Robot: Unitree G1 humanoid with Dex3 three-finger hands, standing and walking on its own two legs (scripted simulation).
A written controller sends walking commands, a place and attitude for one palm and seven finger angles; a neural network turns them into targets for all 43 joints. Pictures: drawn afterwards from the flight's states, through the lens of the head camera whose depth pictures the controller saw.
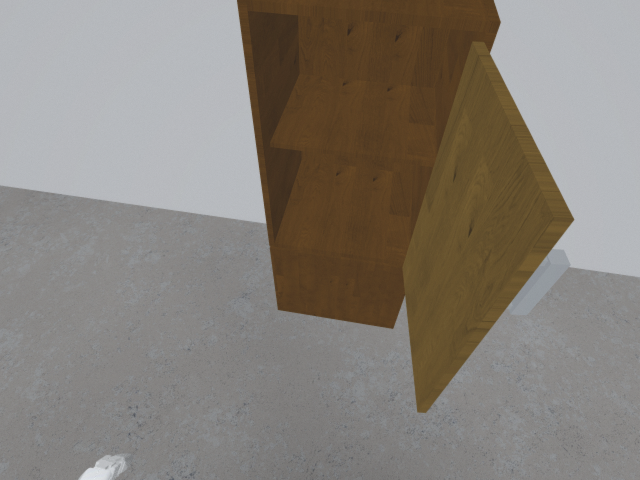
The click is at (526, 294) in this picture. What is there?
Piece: cupboard door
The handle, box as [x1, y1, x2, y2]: [506, 249, 570, 314]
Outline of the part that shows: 563,250 552,249 506,308 509,309 511,314 527,314 570,264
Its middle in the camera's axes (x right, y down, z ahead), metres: +0.26 +0.06 +0.51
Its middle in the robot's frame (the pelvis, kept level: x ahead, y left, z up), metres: +0.36 -0.24 +0.05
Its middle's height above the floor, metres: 0.82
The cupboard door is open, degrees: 97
